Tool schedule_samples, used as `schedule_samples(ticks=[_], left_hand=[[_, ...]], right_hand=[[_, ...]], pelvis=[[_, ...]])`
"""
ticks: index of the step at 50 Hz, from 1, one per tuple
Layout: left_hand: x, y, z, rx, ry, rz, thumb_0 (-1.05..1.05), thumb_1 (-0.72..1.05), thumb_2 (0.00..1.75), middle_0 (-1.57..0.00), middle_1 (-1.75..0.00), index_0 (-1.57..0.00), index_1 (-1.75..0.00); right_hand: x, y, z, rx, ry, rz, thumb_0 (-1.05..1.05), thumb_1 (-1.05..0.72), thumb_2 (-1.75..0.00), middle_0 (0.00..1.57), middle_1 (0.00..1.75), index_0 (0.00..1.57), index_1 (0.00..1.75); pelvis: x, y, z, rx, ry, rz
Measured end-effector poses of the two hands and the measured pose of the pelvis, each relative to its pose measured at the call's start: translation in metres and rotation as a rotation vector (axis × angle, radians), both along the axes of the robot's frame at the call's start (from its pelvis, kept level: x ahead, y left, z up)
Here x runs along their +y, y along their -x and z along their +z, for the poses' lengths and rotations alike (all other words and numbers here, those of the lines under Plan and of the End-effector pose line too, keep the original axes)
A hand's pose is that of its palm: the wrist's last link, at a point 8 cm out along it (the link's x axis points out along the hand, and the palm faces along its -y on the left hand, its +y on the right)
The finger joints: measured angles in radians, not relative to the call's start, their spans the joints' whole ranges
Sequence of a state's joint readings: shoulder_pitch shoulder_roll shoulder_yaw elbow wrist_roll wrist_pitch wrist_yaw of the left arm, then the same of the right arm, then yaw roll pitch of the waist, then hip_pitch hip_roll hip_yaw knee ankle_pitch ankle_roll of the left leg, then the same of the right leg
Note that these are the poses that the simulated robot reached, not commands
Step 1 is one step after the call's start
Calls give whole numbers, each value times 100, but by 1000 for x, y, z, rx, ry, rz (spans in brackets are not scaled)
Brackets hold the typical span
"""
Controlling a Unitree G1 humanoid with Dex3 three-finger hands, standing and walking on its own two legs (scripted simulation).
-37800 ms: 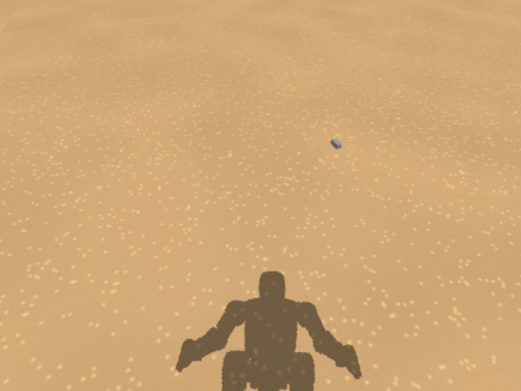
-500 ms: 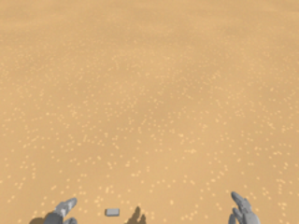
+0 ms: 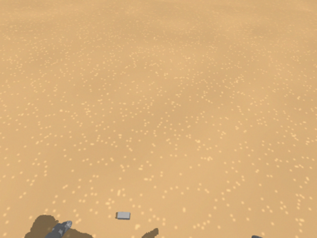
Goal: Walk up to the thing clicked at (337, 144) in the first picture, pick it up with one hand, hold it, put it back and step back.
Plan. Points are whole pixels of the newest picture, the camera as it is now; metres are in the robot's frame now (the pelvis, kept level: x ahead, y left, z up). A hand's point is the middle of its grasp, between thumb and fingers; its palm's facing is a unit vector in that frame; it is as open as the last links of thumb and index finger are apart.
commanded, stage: stand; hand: left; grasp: from above
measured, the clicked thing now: (123, 215) +0.39 +0.20 -0.72
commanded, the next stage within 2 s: none
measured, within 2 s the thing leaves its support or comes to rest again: neither
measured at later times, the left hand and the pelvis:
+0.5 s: hand out of the picture +0.03 +0.24 -0.13, palm faces +0.05 -0.95 -0.32, open 7.4 cm; pelvis +0.00 +0.01 +0.04, yaw +1 degrees
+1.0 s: hand out of the picture +0.05 +0.22 -0.12, palm faces +0.04 -0.94 -0.33, open 7.4 cm; pelvis +0.00 -0.02 +0.04, yaw +1 degrees
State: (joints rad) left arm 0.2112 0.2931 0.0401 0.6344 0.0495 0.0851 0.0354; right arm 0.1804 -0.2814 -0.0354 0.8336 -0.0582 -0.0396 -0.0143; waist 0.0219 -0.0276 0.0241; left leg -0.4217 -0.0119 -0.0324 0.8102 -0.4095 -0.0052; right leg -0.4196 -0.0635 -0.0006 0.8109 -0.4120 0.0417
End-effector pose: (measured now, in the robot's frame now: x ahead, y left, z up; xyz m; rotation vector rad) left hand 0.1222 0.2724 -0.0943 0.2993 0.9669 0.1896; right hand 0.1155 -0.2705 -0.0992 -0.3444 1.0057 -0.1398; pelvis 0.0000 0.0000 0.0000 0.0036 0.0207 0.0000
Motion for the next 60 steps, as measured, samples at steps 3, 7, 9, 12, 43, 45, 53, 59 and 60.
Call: schedule_samples(ticks=[3, 7, 9, 12, 43, 45, 53, 59, 60], left_hand=[[9, 20, -6, 76, 3, 38, 1, 91, 90, -20, -30, -20, -30], [14, 46, -9, 162, 13, 77, 1, 91, 90, -20, -30, -20, -30], [15, 58, -10, 199, 20, 93, 1, 91, 90, -20, -30, -20, -30], [15, 73, -9, 245, 29, 112, 1, 91, 90, -20, -30, -20, -30], [0, 88, 8, 302, 10, 127, 0, 91, 90, -20, -30, -20, -30], [-2, 85, 8, 299, 12, 125, 0, 91, 90, -20, -30, -20, -30], [-6, 73, 9, 283, 19, 117, 0, 91, 90, -20, -30, -20, -30], [-6, 65, 10, 282, 16, 111, 0, 91, 90, -20, -30, -20, -30], [-5, 64, 10, 281, 15, 111, 0, 91, 90, -20, -30, -20, -30]], right_hand=[[-3, 14, 3, 49, 11, -31, 1, -91, -90, 21, 30, 21, 30], [-2, 30, 4, 112, 12, -62, 1, -91, -90, 21, 30, 21, 30], [1, 36, 5, 138, 6, -71, 1, -91, -90, 20, 30, 21, 30], [6, 42, 6, 165, -4, -82, 1, -91, -90, 20, 30, 21, 30], [-23, 61, 9, 239, -24, -110, 1, -91, -90, 20, 30, 21, 30], [-25, 61, 9, 243, -22, -110, 1, -91, -90, 20, 30, 21, 30], [-30, 59, 10, 244, -18, -105, 1, -91, -90, 20, 30, 21, 30], [-32, 55, 11, 247, -16, -102, 1, -91, -90, 20, 30, 21, 30], [-32, 54, 11, 247, -16, -101, 1, -91, -90, 20, 30, 21, 30]], pelvis=[[4, -2, 6, -17, 7, -1], [7, -4, 15, -38, 12, 1], [8, -4, 19, -48, 14, 4], [9, -4, 24, -64, 13, 5], [-12, 1, 39, -98, 5, 14], [-14, 0, 40, -98, 6, 14], [-18, -2, 40, -94, 7, 13], [-19, -5, 41, -86, 7, 12], [-19, -6, 41, -85, 7, 12]])
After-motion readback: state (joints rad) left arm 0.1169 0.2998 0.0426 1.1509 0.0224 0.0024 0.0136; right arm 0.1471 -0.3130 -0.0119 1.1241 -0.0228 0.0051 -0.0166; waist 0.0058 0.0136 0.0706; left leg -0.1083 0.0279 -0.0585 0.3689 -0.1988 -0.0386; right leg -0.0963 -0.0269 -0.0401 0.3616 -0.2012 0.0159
